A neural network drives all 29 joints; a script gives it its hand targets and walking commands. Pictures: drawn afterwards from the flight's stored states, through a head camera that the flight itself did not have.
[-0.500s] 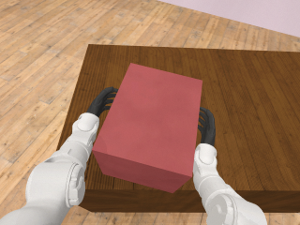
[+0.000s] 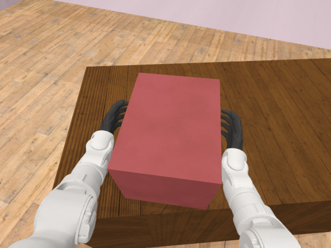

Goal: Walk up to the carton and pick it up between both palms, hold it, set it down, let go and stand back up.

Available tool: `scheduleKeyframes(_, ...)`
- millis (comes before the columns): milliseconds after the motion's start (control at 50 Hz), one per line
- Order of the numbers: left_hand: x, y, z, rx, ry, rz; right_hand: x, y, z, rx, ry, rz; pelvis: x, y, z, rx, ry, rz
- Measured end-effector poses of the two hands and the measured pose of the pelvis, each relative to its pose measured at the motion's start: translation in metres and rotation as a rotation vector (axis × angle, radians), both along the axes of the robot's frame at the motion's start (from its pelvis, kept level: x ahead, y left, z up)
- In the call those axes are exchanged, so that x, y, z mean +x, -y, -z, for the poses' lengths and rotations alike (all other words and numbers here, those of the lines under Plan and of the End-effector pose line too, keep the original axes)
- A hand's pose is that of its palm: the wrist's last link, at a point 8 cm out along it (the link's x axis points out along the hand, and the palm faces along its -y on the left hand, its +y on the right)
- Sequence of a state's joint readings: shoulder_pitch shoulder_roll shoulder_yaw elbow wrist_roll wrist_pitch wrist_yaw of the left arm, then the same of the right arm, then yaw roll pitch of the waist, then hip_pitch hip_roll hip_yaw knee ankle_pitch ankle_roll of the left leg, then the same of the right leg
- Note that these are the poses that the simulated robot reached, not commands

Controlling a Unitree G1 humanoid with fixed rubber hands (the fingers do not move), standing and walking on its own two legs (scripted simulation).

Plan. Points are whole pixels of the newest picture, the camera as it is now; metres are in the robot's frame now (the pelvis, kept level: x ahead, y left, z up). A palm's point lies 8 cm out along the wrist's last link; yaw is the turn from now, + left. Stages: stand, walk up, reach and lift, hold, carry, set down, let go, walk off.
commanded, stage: reach and lift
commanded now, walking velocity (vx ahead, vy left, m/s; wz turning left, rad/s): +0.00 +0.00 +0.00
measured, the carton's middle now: (171, 139) +0.41 -0.01 +0.01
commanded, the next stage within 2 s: hold in 1.96 s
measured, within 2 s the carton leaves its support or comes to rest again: neither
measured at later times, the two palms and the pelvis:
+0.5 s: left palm (99, 125) +0.38 +0.16 +0.11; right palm (241, 128) +0.37 -0.16 +0.12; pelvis -0.01 +0.00 +0.01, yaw +2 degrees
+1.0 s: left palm (102, 132) +0.35 +0.14 +0.13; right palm (253, 130) +0.35 -0.18 +0.13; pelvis -0.02 -0.02 +0.01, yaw +2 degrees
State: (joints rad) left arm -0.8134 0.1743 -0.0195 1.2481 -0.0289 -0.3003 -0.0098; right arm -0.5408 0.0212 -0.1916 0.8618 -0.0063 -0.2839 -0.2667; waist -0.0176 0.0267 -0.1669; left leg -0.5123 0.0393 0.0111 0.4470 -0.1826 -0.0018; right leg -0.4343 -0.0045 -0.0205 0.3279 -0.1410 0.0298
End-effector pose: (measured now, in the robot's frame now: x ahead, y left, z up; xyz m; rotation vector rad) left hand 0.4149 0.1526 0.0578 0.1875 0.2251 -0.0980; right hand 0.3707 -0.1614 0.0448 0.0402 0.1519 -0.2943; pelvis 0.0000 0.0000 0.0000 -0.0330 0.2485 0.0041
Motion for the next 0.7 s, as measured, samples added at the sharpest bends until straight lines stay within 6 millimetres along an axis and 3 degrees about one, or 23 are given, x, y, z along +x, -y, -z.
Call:
scheduleKeyframes(220, -0.004, -0.002, -0.042, -0.049, 0.028, -0.052, 0.011, 0.0, -0.051, 0.004, 0.028, -0.041, 0.002, -0.002, -0.007, 0.013, 0.135, -0.013)
scheduleKeyframes(440, -0.029, -0.006, -0.049, -0.127, -0.006, -0.104, -0.003, -0.003, -0.066, -0.005, 0.0, -0.072, -0.005, 0.001, -0.009, 0.016, 0.218, -0.027)
scheduleKeyframes(700, -0.045, 0.002, -0.084, -0.127, 0.01, -0.171, -0.005, 0.005, -0.087, 0.014, 0.012, -0.122, -0.013, 0.009, -0.01, 0.027, 0.27, -0.026)
